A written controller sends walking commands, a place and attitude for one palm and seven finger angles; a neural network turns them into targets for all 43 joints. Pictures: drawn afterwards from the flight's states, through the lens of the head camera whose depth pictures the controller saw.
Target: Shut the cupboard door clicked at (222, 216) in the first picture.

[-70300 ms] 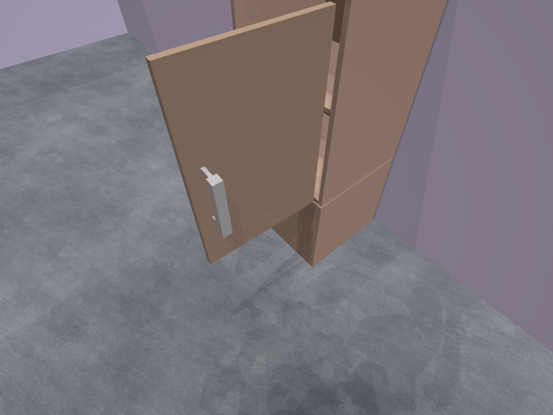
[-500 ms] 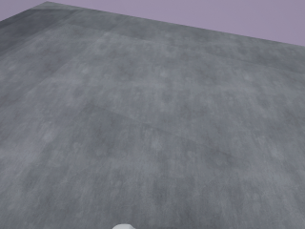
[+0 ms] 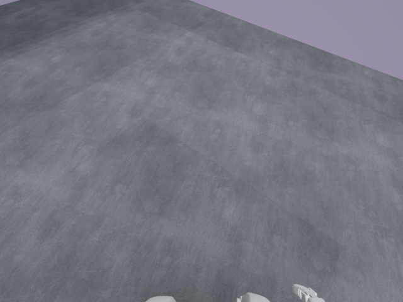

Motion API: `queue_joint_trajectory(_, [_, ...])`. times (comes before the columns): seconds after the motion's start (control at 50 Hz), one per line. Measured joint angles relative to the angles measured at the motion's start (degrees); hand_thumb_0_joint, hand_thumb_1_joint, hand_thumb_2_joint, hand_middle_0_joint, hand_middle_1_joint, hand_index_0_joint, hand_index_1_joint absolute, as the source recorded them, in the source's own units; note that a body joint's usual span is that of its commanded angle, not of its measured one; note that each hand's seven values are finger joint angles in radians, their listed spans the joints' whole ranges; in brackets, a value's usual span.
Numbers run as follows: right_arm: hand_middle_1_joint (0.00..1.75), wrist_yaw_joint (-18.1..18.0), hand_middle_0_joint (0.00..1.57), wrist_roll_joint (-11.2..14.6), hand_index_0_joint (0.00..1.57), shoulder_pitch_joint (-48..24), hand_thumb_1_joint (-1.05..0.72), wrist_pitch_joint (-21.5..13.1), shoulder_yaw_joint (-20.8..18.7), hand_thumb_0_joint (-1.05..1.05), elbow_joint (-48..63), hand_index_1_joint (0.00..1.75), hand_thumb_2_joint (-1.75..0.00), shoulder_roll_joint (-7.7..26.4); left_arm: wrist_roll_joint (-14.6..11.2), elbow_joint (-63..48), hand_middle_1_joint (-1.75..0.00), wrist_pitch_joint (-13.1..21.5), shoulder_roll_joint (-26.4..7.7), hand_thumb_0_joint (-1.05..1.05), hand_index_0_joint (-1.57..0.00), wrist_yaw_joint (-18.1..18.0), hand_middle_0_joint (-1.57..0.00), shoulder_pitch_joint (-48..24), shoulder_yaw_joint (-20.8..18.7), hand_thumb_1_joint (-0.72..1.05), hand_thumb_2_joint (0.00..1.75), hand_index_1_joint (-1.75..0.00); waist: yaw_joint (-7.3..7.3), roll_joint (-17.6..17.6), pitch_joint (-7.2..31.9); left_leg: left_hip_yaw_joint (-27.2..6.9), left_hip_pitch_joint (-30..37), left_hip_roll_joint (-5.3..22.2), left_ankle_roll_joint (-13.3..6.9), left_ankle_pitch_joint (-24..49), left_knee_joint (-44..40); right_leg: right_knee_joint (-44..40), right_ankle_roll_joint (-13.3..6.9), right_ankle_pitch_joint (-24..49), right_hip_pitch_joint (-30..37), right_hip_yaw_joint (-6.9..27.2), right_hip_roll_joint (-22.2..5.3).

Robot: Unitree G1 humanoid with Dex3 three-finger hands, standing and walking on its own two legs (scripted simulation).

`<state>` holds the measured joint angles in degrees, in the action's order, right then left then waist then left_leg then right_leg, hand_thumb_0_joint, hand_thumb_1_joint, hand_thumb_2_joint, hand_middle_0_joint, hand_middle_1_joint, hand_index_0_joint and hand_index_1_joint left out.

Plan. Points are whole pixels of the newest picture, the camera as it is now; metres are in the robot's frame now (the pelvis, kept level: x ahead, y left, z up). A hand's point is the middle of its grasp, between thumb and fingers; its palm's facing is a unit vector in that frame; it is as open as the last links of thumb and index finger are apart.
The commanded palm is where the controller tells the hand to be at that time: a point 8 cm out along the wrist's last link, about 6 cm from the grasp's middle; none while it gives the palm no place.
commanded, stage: turn to face it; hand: left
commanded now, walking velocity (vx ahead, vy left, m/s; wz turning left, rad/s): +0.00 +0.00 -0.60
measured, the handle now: out of the picture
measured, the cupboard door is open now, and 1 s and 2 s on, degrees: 5 5 5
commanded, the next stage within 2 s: none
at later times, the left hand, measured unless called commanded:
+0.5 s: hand (147, 271) +0.20 +0.15 -0.15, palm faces -0.24 -0.94 -0.24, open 7.4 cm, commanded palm none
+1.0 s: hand (182, 223) +0.32 +0.08 -0.15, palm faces -0.56 -0.78 -0.27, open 7.4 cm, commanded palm none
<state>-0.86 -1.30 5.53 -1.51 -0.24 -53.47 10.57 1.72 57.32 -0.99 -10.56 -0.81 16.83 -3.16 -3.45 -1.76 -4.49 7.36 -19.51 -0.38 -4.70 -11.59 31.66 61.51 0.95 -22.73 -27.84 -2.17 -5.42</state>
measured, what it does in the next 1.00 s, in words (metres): steps on the spot, turning right: right foot, then left foot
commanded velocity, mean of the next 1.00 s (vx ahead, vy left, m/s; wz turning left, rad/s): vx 0.00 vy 0.00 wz -0.60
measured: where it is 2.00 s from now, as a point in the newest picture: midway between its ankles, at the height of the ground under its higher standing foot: outside the picture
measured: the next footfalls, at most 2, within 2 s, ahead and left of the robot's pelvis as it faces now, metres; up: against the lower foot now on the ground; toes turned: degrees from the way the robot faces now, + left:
right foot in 0.24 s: +0.09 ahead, -0.14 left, +0.00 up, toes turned -14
left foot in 0.62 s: +0.21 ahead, +0.10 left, +0.00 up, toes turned -21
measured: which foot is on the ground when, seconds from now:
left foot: down 0.00-0.26, up 0.28-0.60, down 0.62-0.96, up 0.98-1.00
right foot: up 0.00-0.22, down 0.24-0.62, up 0.64-0.94, down 0.96-1.00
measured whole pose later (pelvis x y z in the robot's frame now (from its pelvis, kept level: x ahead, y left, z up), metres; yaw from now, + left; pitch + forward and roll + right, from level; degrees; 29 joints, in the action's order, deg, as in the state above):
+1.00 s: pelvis +0.09 -0.02 -0.01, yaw -36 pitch +0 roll +0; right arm -0.7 -0.9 13.4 2.5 -2.4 -51.9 14.3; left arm 1.4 48.8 -2.8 -14.5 2.2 7.8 -4.2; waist 0.2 2.0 -4.6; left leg 8.1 -19.3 9.6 4.0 -26.8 44.6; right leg 34.5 -0.9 -17.8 -17.0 -3.3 -0.4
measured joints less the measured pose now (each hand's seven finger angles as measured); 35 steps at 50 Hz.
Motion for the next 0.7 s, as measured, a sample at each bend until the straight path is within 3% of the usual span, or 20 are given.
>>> queue_joint_trajectory(0.1, [0.3, -0.4, 0.21, 0.3, 0.21, 2.1, -0.93, 0.9, -0.4, -0.01, -0.7, 0.3, -0.9, -1.6, 0.0, -2.0, -0.3, -1.4, 1.1, 0.0, -0.19, 0.9, -0.2, -1.6, -0.5, 0.91, 0.9, -0.3, 0.79, 1.3, 1.9, 2.4, 4.0, 1.6, 0.7, -0.6, -3.9, -9.9, 0.7, 3.6, -0.1, -0.5, 1.4])
queue_joint_trajectory(0.2, [0.3, -0.4, 0.21, -0.1, 0.21, 3.5, -0.93, 1.7, -1.2, -0.01, -1.1, 0.3, -0.9, -0.8, 0.1, -3.3, -0.3, -2.1, 1.3, 0.0, -0.19, 1.6, -0.2, -2.7, -1.0, 0.91, 0.9, -0.3, 2.04, 2.3, 2.0, 5.7, 5.2, 4.0, 2.1, -4.0, -1.7, -18.8, 0.9, 4.2, 5.0, -2.2, 2.8])
queue_joint_trajectory(0.24, [0.3, -0.4, 0.21, 0.0, 0.21, 4.5, -0.92, 2.0, -1.6, -0.01, -1.4, 0.3, -0.9, -0.3, 0.1, -4.0, -0.3, -1.8, 1.0, 0.0, -0.19, 1.8, -0.2, -2.9, -1.2, 0.91, 0.9, -0.3, 2.33, 2.4, 1.9, 7.0, 4.9, 5.2, 3.1, -6.5, 1.3, -24.4, 0.4, 7.7, 8.5, -2.6, 3.4])
queue_joint_trajectory(0.26, [0.3, -0.3, 0.21, 0.1, 0.21, 5.0, -0.92, 2.2, -1.9, -0.01, -1.5, 0.3, -0.9, 0.1, 0.2, -4.4, -0.3, -1.4, 0.7, 0.0, -0.19, 1.8, -0.2, -3.0, -1.2, 0.91, 0.9, -0.3, 2.29, 2.5, 2.1, 7.7, 4.2, 6.0, 3.6, -8.0, 3.5, -26.7, -1.0, 6.5, 9.9, -2.2, 4.1])
queue_joint_trajectory(0.28, [0.3, -0.3, 0.21, 0.3, 0.21, 5.2, -0.92, 2.6, -2.3, -0.01, -1.8, 0.3, -0.9, 0.8, 0.3, -4.3, -0.3, -1.0, 0.8, 0.0, -0.19, 1.7, -0.2, -3.4, -1.2, 0.91, 0.9, -0.3, 2.29, 3.3, 1.8, 6.8, 3.0, 6.6, 4.6, -11.0, 6.8, -26.5, -2.3, 5.0, 9.7, -1.9, 5.0])
queue_joint_trajectory(0.32, [0.3, -0.7, 0.21, 0.4, 0.2, 5.1, -0.92, 3.6, -2.8, -0.01, -2.2, 0.3, -0.9, 1.9, 0.1, -4.6, -0.3, -0.3, 1.0, 0.0, -0.19, 1.3, -0.2, -4.2, -0.9, 0.91, 0.9, -0.3, 2.27, 3.7, 1.0, 2.1, -1.1, 5.1, 6.4, -17.8, 17.2, -26.4, -3.4, 4.7, 9.5, -1.0, 5.9])
queue_joint_trajectory(0.36, [0.3, -0.9, 0.2, 0.6, 0.2, 4.9, -0.92, 4.1, -3.0, 0.0, -2.4, 0.3, -0.9, 2.6, -0.1, -4.8, -0.3, -0.1, 0.9, 0.0, -0.2, 0.8, -0.2, -4.4, -0.8, 0.91, 0.9, -0.3, 2.18, 3.4, 0.3, -1.5, -4.7, 3.5, 7.6, -18.4, 26.1, -28.4, -3.5, 6.1, 10.4, 0.4, 6.4])
queue_joint_trajectory(0.4, [0.3, -0.9, 0.2, 0.6, 0.2, 4.8, -0.91, 4.2, -3.0, 0.0, -2.1, 0.3, -0.9, 3.1, -0.3, -4.9, -0.3, -0.3, 0.5, 0.0, -0.2, 0.5, -0.2, -4.3, -0.8, 0.91, 0.9, -0.3, 2.4, 2.8, 0.2, -3.4, -6.9, 3.0, 8.5, -16.5, 29.3, -30.9, -3.5, 7.4, 11.6, 1.7, 6.7])
queue_joint_trajectory(0.5, [0.3, -0.6, 0.2, 0.7, 0.2, 4.2, -0.91, 4.3, -3.0, 0.0, -0.4, 0.3, -0.9, 3.2, -0.1, -4.9, -0.3, -1.2, -1.0, 0.0, -0.2, 0.7, -0.2, -4.1, -1.0, 0.91, 0.9, -0.3, 2.68, 1.2, 0.5, -5.9, -7.5, 3.3, 9.6, -12.9, 23.0, -34.2, -2.8, 8.9, 13.1, 5.0, 7.2])
queue_joint_trajectory(0.56, [0.3, -0.6, 0.2, 0.9, 0.2, 3.7, -0.91, 3.8, -2.7, 0.0, 0.6, 0.3, -0.9, 2.9, 0.0, -5.0, -0.3, -1.8, -1.9, 0.0, -0.2, 1.0, -0.2, -4.3, -1.4, 0.91, 0.9, -0.3, 2.38, 0.2, 0.6, -6.6, -4.9, 3.0, 9.5, -11.8, 14.6, -33.5, -2.0, 8.5, 12.8, 7.2, 7.5])
queue_joint_trajectory(0.6, [0.3, -0.7, 0.2, 1.1, 0.2, 3.7, -0.91, 3.0, -2.2, 0.0, 1.4, 0.3, -0.9, 2.7, -0.2, -5.1, -0.3, -2.3, -2.4, 0.0, -0.2, 1.1, -0.2, -4.3, -1.7, 0.9, 0.9, -0.3, 2.24, -0.4, 0.8, -6.6, -1.2, 2.6, 9.2, -7.4, 5.6, -31.3, -1.2, 7.3, 12.0, 8.9, 7.9])
queue_joint_trajectory(0.62, [0.3, -0.7, 0.2, 1.0, 0.2, 4.2, -0.91, 2.4, -2.0, 0.0, 2.0, 0.3, -0.9, 3.0, -0.4, -5.3, -0.3, -2.6, -2.5, 0.0, -0.2, 1.1, -0.2, -4.0, -1.7, 0.9, 0.9, -0.3, 2.3, 0.2, 1.5, -7.0, 0.8, 3.2, 8.3, -4.0, 0.4, -29.5, -0.7, 6.3, 11.1, 9.3, 8.7])
queue_joint_trajectory(0.64, [0.3, -0.8, 0.2, 0.7, 0.2, 4.3, -0.91, 1.9, -1.8, 0.0, 2.2, 0.3, -0.9, 2.7, -0.6, -5.3, -0.3, -2.9, -2.9, 0.01, -0.2, 1.2, -0.2, -4.4, -1.9, 0.9, 0.9, -0.3, 2.56, 0.0, 1.6, -6.6, 0.7, 3.2, 6.9, -1.9, 0.2, -25.9, -0.5, 2.5, 9.6, 9.3, 8.8])
queue_joint_trajectory(0.7, [0.3, -0.7, 0.2, -0.1, 0.2, 5.1, -0.91, 1.7, -0.7, 0.0, 2.9, 0.3, -0.9, 1.4, -0.4, -5.3, -0.3, -3.6, -4.6, 0.01, -0.2, 1.9, -0.2, -5.7, -2.5, 0.91, 0.9, -0.3, 2.58, -1.1, 1.1, -4.4, 1.5, 4.1, 5.4, -4.0, 1.6, -9.9, 0.3, -6.2, 4.2, 6.2, 8.2])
